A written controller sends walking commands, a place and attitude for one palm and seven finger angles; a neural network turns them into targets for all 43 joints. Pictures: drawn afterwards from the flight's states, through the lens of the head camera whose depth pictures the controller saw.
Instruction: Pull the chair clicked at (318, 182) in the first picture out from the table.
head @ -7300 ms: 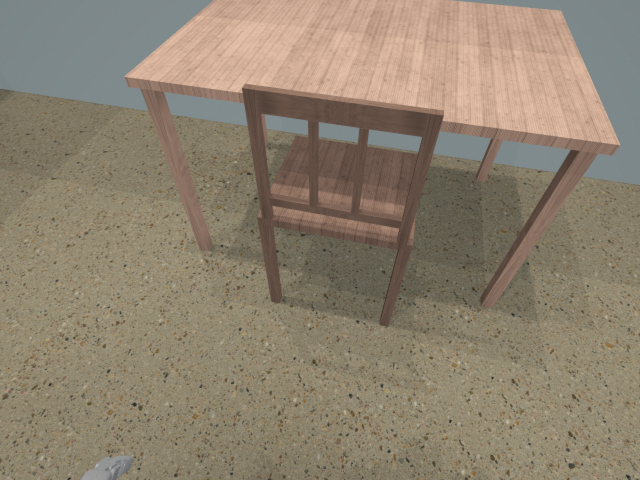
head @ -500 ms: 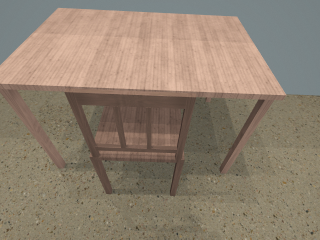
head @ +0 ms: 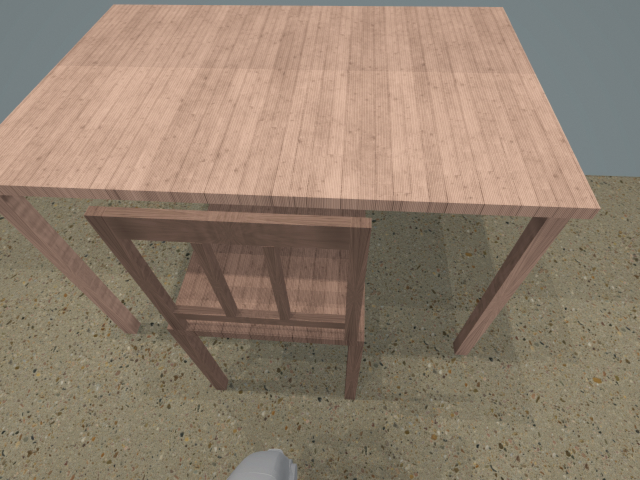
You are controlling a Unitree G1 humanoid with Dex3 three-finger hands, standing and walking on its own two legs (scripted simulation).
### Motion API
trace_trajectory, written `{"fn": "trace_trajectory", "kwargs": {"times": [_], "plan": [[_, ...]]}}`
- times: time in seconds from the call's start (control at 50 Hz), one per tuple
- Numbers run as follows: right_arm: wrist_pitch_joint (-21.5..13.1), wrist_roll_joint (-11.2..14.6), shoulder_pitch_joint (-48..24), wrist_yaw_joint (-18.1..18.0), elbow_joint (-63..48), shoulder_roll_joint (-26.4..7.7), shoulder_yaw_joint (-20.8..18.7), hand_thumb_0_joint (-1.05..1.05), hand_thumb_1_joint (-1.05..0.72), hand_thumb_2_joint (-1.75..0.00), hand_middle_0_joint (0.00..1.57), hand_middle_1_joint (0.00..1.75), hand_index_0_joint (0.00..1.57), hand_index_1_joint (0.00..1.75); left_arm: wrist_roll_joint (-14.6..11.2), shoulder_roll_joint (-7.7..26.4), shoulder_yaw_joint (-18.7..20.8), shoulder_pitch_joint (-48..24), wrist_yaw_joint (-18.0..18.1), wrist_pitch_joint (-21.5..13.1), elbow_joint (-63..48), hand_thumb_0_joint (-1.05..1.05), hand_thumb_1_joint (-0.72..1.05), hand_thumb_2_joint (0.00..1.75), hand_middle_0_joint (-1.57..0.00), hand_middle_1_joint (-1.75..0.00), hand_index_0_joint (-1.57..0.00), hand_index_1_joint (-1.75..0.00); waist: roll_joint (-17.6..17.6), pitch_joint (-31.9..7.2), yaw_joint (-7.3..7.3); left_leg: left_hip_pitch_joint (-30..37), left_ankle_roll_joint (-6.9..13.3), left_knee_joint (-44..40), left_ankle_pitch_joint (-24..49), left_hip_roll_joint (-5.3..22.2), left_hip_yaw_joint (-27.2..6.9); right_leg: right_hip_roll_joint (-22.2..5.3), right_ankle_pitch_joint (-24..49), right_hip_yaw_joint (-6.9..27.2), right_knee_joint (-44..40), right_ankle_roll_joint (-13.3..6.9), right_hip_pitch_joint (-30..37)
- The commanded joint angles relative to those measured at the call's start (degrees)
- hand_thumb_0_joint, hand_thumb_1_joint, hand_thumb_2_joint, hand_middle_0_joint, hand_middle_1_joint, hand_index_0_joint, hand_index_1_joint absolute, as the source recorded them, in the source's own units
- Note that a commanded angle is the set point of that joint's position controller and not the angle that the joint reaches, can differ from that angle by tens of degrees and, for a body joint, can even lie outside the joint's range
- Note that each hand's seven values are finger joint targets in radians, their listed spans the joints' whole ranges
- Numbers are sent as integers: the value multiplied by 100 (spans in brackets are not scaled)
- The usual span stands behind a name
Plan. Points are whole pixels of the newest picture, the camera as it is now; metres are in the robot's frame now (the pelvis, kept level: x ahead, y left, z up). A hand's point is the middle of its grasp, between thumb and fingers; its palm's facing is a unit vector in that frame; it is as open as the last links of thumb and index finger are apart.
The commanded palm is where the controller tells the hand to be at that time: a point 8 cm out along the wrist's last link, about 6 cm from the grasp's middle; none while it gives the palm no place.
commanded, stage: come to a stop and stand still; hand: left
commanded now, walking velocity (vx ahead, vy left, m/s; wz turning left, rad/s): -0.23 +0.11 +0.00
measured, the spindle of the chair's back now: (217, 280) +0.43 +0.23 -0.11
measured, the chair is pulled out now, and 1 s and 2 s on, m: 0.00 0.00 0.00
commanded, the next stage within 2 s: look again from close up in 1.00 s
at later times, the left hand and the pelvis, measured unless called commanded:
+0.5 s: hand out of the picture +0.04 +0.28 -0.18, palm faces +0.01 -0.97 -0.26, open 7.3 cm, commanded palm none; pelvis -0.02 +0.06 +0.00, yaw -1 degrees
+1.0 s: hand out of the picture -0.10 +0.18 -0.16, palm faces +0.06 -0.98 -0.19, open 7.4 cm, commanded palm none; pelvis -0.06 +0.03 +0.01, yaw -1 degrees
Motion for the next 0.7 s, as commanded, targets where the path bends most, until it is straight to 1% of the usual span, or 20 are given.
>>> {"fn": "trace_trajectory", "kwargs": {"times": [0.0, 0.04, 0.1, 0.14, 0.16, 0.18, 0.2, 0.22, 0.24, 0.26, 0.28, 0.34, 0.42, 0.48, 0.52, 0.58, 0.62, 0.64, 0.66, 0.68], "plan": [[80, -6, -60, 25, -500, -152, -19, 0, -90, -90, 20, 30, 20, 30, 10, 1267, 312, 676, 140, 41, -231, 0, 90, 90, -20, -30, -20, -30, -812, -375, 139, -397, -98, -102, 27, -86, -215, -1771, 5525, 1179, -218, -949, 905], [118, -15, -270, 27, -667, -220, -61, 0, -90, -90, 20, 30, 20, 30, 39, 1257, 326, 619, 155, 83, -287, 0, 90, 90, -20, -30, -20, -30, -988, -325, 136, -354, -100, -138, -20, -129, -282, -1774, 5424, 1224, -152, -967, 802], [86, 30, -363, 28, -838, -213, -95, 0, -90, -90, 20, 30, 20, 30, 76, 1321, 344, 330, 120, 150, -465, 0, 90, 90, -20, -30, -20, -30, -1185, -320, 48, 197, -41, -870, 20, -168, -239, -1672, 4947, 1146, 35, -875, 430], [20, 28, -67, 16, -815, -192, -104, 0, -90, -90, 20, 30, 20, 30, 57, 1334, 359, 84, 90, 181, -557, 0, 90, 90, -20, -30, -20, -30, -1211, -520, -138, 982, 11, -1971, 771, -251, -106, -1387, 4364, 930, 400, -579, 252], [-29, 13, 195, 13, -725, -260, -107, 0, -90, -90, 20, 30, 20, 30, 14, 1297, 336, 21, 84, 204, -582, 0, 90, 90, -20, -30, -20, -30, -1004, -656, -274, 1697, 48, -2800, 1730, -193, -65, -1156, 3685, 782, 766, -335, 16], [-98, -13, 342, 3, -712, -540, -160, 0, -90, -90, 20, 30, 20, 30, -19, 1161, 283, 144, 68, 217, -628, 0, 90, 90, -20, -30, -20, -30, -384, -978, -281, 2536, 255, -2971, 3319, 428, -487, -707, 2111, 540, 1386, -14, -391], [-148, -18, 408, -19, -822, -1021, -231, 0, -90, -90, 20, 30, 20, 30, -80, 836, 234, 469, 81, 246, -641, 0, 90, 90, -20, -30, -20, -30, 1186, -1172, -253, 2853, 1016, -3043, 5869, 1876, -2137, 16, -1469, 269, 2578, 374, -1233], [-68, 8, 417, -48, -894, -1109, -206, 0, -90, -90, 20, 30, 20, 30, -83, 911, 222, 476, 142, 310, -644, 0, 90, 90, -20, -30, -20, -30, 1053, -1196, -358, 2116, 1545, -3080, 6511, 2132, -1996, 162, -2374, 837, 3532, 315, -892], [-66, -27, 186, -55, -962, -916, -136, 0, -90, -90, 20, 30, 20, 30, -46, 943, 242, 439, 162, 336, -689, 0, 90, 90, -20, -30, -20, -30, 707, -827, -244, 1756, 1602, -3134, 5865, 2048, -1555, 73, -2165, 963, 3980, 279, -1020], [-131, -30, 34, -106, -1008, -756, -65, 0, -90, -90, 20, 30, 20, 30, -35, 942, 261, 349, 156, 357, -635, 0, 90, 90, -20, -30, -20, -30, 1042, -960, -181, 1657, 1490, -3220, 5285, 1802, -1782, 131, -1886, 1166, 4098, 332, -1183], [-140, -27, -199, -131, -1085, -716, -42, 0, -90, -90, 20, 30, 20, 30, -29, 1037, 276, 309, 130, 364, -599, 0, 90, 90, -20, -30, -20, -30, 963, -822, -106, 1567, 1501, -3233, 4880, 1760, -1821, 128, -1694, 1216, 4260, 344, -1314], [-144, -21, -64, -179, -1079, -669, -29, 0, -90, -90, 20, 30, 20, 30, -17, 1079, 284, 261, 39, 419, -614, 0, 90, 90, -20, -30, -20, -30, 364, -1013, -144, 1918, 1327, -3348, 4247, 1513, -1631, 203, -936, 1252, 4387, 444, -1590], [-110, -39, 90, -189, -976, -728, -56, 0, -90, -90, 20, 30, 20, 30, -6, 1130, 296, 169, -47, 518, -701, 0, 90, 90, -20, -30, -20, -30, 378, -1015, -203, 1849, 1202, -3766, 2271, 1509, -1677, 170, -761, 1255, 4019, 480, -1620], [-75, -70, 249, -152, -893, -753, -116, 0, -90, -90, 20, 30, 20, 30, 22, 1111, 268, -32, -104, 539, -777, 0, 90, 90, -20, -30, -20, -30, 493, -851, -314, 1776, 1130, -4142, 659, 1498, -1866, 115, -899, 1103, 3125, 455, -1535], [-41, -97, 321, -106, -840, -849, -155, 0, -90, -90, 20, 30, 20, 30, 15, 1080, 242, -24, -133, 570, -769, 0, 90, 90, -20, -30, -20, -30, 649, -788, -314, 1524, 967, -4489, -340, 1399, -1833, 135, -1055, 866, 2480, 376, -1152], [-10, -149, 245, -44, -766, -953, -210, 0, -90, -90, 20, 30, 20, 30, -30, 995, 203, 308, -152, 543, -623, 0, 90, 90, -20, -30, -20, -30, 1056, -704, -207, 1070, 743, -4861, -971, 1160, -1679, 329, -1336, 435, 1254, 202, -238], [30, -157, 263, -2, -673, -978, -234, 0, -90, -90, 20, 30, 20, 30, -82, 964, 220, 897, -143, 537, -371, 0, 90, 90, -20, -30, -20, -30, 1020, -839, -25, 847, 460, -5026, -1228, 938, -1395, 569, -1108, 132, 407, 62, 548], [68, -139, 167, -3, -632, -971, -246, 0, -90, -90, 20, 30, 20, 30, -91, 961, 229, 1295, -134, 527, -199, 0, 90, 90, -20, -30, -20, -30, 881, -775, 142, 485, 266, -4896, -1442, 793, -1142, 598, -760, 42, -293, 6, 1129], [103, -105, 142, 13, -601, -768, -222, 0, -90, -90, 20, 30, 20, 30, -63, 1055, 263, 1609, -109, 513, -89, 0, 90, 90, -20, -30, -20, -30, 369, -647, 241, 109, 17, -4476, -1456, 419, -771, 507, -652, 105, -1008, -66, 1514], [132, -15, 136, 32, -589, -381, -150, 0, -90, -90, 20, 30, 20, 30, 18, 1368, 312, 1634, -60, 464, -112, 0, 90, 90, -20, -30, -20, -30, -836, -347, 263, -459, -172, -2976, -1239, -141, -257, -510, -1876, 1449, -2008, -388, 1229]]}}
